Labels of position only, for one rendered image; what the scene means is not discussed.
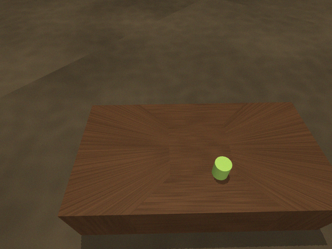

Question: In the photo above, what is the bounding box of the can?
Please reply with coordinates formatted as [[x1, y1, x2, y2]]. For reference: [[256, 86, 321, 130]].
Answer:
[[212, 156, 232, 180]]

